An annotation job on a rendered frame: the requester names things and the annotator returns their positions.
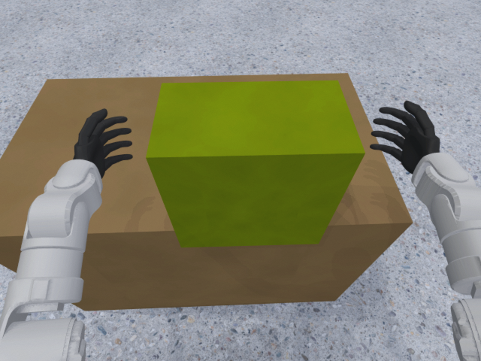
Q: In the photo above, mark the pedestal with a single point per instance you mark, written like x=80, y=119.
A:
x=133, y=259

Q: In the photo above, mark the left robot forearm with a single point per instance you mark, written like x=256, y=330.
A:
x=48, y=272

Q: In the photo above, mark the robot left upper arm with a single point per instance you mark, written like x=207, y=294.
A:
x=44, y=340

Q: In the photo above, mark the right robot hand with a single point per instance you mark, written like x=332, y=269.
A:
x=420, y=139

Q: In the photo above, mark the left robot hand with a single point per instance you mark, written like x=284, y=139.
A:
x=91, y=145

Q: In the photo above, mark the robot right upper arm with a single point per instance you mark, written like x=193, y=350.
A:
x=466, y=327

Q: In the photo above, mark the right robot forearm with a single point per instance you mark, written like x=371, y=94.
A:
x=454, y=204

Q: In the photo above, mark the carton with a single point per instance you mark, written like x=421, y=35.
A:
x=252, y=163

